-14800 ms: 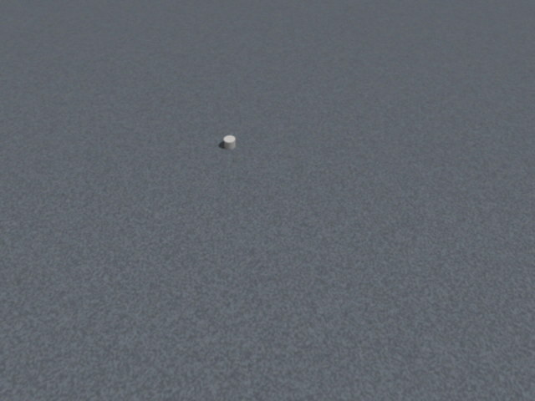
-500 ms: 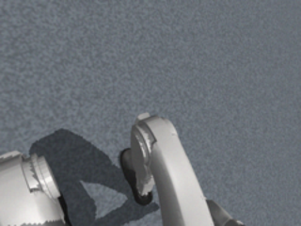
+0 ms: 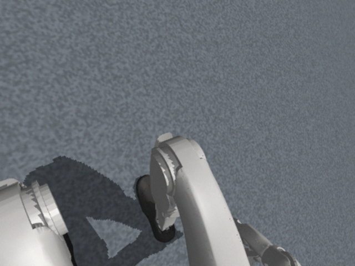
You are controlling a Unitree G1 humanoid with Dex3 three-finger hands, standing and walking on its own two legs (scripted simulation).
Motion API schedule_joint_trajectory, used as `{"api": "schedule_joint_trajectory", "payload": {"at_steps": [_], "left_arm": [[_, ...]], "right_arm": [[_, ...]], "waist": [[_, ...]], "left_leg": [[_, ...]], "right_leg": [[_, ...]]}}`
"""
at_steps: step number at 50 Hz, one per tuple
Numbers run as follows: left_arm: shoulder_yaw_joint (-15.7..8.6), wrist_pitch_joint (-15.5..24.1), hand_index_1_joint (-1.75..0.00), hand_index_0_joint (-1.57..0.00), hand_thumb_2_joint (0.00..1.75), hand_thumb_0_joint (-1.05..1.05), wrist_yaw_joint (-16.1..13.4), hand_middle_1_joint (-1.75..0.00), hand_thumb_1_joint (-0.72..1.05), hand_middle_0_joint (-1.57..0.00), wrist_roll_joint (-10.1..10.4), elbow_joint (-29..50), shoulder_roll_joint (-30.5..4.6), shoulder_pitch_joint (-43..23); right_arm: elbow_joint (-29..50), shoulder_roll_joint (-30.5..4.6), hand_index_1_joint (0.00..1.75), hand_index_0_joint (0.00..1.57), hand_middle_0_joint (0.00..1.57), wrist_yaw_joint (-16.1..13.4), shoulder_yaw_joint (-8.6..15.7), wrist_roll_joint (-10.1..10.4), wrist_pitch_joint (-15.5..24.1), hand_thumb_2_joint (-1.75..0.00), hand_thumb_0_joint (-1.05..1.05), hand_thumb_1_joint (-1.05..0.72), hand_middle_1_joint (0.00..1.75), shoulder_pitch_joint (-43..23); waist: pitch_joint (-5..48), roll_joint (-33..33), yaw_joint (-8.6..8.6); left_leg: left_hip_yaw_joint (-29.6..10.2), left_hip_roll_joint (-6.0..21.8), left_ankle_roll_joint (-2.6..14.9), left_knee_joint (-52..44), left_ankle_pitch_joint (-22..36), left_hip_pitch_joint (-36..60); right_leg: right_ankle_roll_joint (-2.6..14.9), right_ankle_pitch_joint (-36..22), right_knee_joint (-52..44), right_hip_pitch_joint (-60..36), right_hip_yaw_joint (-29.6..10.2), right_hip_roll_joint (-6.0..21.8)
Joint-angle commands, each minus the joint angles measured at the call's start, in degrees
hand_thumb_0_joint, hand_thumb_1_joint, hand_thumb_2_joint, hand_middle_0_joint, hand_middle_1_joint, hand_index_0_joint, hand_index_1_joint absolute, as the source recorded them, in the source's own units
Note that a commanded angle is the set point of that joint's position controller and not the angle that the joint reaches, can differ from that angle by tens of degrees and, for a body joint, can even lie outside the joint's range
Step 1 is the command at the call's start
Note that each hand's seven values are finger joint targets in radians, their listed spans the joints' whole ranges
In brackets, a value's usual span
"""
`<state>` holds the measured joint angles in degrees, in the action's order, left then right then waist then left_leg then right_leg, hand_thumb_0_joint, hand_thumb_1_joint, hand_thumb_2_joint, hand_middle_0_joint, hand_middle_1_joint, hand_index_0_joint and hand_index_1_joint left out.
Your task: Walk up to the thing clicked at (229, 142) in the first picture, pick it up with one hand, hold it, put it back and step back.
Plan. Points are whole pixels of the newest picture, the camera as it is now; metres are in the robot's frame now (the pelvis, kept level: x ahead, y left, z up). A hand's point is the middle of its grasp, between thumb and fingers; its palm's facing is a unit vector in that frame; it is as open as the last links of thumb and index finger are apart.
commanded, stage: close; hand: left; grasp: from above
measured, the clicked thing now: out of the picture +0.45 +0.35 -0.27
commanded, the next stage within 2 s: settle in 1.44 s
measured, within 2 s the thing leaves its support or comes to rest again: leaves its support in 1.80 s
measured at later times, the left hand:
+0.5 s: hand out of the picture +0.44 +0.35 -0.24, palm faces -0.43 -0.18 -0.88, open 11.8 cm
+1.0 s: hand out of the picture +0.43 +0.35 -0.24, palm faces -0.42 -0.17 -0.89, open 9.6 cm
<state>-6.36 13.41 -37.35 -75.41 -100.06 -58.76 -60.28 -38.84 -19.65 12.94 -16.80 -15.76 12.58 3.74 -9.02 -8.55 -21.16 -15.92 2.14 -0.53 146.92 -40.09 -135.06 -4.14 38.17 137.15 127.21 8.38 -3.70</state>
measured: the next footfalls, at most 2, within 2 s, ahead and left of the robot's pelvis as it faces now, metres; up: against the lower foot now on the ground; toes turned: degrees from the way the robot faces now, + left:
none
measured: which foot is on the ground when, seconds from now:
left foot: down 0.00-1.00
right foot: down 0.00-1.00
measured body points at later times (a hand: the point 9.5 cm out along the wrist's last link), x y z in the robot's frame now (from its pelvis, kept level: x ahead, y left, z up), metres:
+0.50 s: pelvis +0.00 +0.00 +0.00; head +0.27 +0.14 +0.34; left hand +0.46 +0.36 -0.19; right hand +0.06 -0.25 -0.05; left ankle +0.07 +0.13 -0.26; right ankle +0.12 -0.13 -0.26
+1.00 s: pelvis +0.00 +0.00 +0.00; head +0.27 +0.14 +0.33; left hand +0.45 +0.36 -0.19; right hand +0.06 -0.25 -0.05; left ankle +0.07 +0.13 -0.26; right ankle +0.12 -0.13 -0.26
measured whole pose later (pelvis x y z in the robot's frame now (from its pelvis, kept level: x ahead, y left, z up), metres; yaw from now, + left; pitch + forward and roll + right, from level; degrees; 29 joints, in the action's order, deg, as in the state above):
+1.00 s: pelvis +0.00 +0.00 +0.00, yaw -1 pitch +26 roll -15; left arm -7.4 13.7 -34.4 -72.3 -99.1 -61.9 -59.7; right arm -37.8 -20.8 13.6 -18.7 -15.9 14.1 4.6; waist -11.1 -9.5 -21.3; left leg -16.8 2.2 -0.5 146.8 -40.3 -134.3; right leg -4.4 37.9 136.3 126.1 9.1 -3.9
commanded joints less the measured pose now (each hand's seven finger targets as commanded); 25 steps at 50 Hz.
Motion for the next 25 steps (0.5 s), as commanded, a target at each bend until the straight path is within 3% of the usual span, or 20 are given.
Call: {"api": "schedule_joint_trajectory", "payload": {"at_steps": [1,2,6,7,12,14,15,17,25], "left_arm": [[-1.2,-2.0,-0.91,-0.26,0.77,0.0,-2.3,-0.94,-0.24,-0.22,2.5,6.3,-15.0,-14.8],[-1.3,-2.3,-0.9,-0.26,0.76,0.0,-1.7,-0.94,-0.24,-0.22,2.5,6.0,-13.9,-15.1],[-3.5,-2.4,-0.87,-0.29,0.72,0.0,-0.2,-0.91,-0.2,-0.26,3.6,6.0,-16.1,-13.2],[-2.0,-2.5,-0.87,-0.29,0.72,0.0,0.8,-0.91,-0.2,-0.26,3.9,5.2,-14.2,-12.7],[-3.0,-1.1,-0.86,-0.3,0.72,0.0,3.0,-0.9,-0.2,-0.27,4.7,8.7,-16.1,-12.1],[-2.0,-0.3,-0.86,-0.3,0.7,0.0,3.7,-0.9,-0.18,-0.26,4.7,9.1,-14.6,-12.0],[-1.7,0.0,-0.86,-0.31,0.71,0.0,3.9,-0.9,-0.18,-0.27,5.0,9.1,-14.5,-11.9],[-1.6,0.9,-0.84,-0.31,0.69,0.0,4.0,-0.89,-0.17,-0.27,4.6,9.9,-14.4,-11.6],[-2.0,2.7,-0.8,-0.38,0.68,0.0,1.6,-0.84,-0.08,-0.34,2.1,8.3,-15.9,-11.1]], "right_arm": [[-0.1,-19.4,0.3,0.2,0.2,-0.2,5.7,0.8,1.3,-0.9,0.0,-0.89,0.3,9.0],[-0.1,-19.4,0.3,0.2,0.2,0.1,5.7,0.9,1.5,-0.9,0.0,-0.89,0.3,10.5],[-1.0,-19.3,0.3,0.2,0.2,0.4,5.6,0.8,1.8,-0.9,0.0,-0.89,0.3,11.3],[-0.7,-18.5,0.3,0.2,0.2,0.7,5.3,0.7,1.9,-0.9,0.0,-0.89,0.3,10.5],[-0.8,-18.2,0.3,0.2,0.2,0.5,4.9,0.7,1.0,-0.9,0.0,-0.89,0.3,11.4],[-0.7,-17.9,0.3,0.2,0.2,0.7,4.5,0.8,0.5,-0.9,0.0,-0.89,0.3,11.9],[-0.9,-17.8,0.3,0.2,0.2,0.6,4.5,0.9,0.4,-0.9,0.0,-0.89,0.3,11.6],[-1.0,-18.1,0.3,0.2,0.2,0.5,4.6,0.7,-0.2,-0.9,0.0,-0.89,0.3,12.3],[0.4,-19.0,0.3,0.2,0.2,0.1,4.4,0.5,-1.0,-0.9,0.0,-0.89,0.3,10.8]], "waist": [[35.2,30.4,-2.41],[35.3,31.3,-3.08],[36.1,32.6,-2.46],[34.9,31.7,-2.71],[37.0,32.1,-2.23],[35.8,31.9,-3.1],[36.3,31.2,-2.74],[36.9,32.2,-2.96],[34.1,31.3,-2.21]], "left_leg": [[6.6,1.5,0.66,-15.2,9.7,29.1],[6.3,1.4,0.59,-15.0,11.2,30.3],[5.9,1.6,0.25,-15.4,12.9,31.3],[6.5,1.4,0.6,-14.4,12.0,29.6],[6.5,1.5,0.61,-14.4,14.6,30.8],[6.4,1.5,0.63,-14.3,15.0,30.0],[6.4,1.5,0.68,-14.1,14.5,30.0],[5.9,1.7,0.41,-14.4,16.6,31.8],[5.9,1.6,0.47,-15.4,12.3,30.1]], "right_leg": [[4.76,-13.2,-11.6,-17.1,7.5,-2.1],[4.71,-14.3,-10.9,-16.4,7.7,-1.8],[4.87,-15.0,-10.7,-17.8,7.8,-1.8],[4.76,-14.6,-10.7,-17.8,7.6,-1.7],[4.74,-16.5,-11.5,-20.5,7.7,-2.0],[4.66,-16.9,-11.3,-20.5,7.8,-1.9],[4.69,-16.5,-11.4,-20.3,7.8,-2.0],[4.68,-17.9,-11.3,-20.5,8.2,-2.2],[4.95,-14.2,-11.3,-18.0,8.5,-2.4]]}}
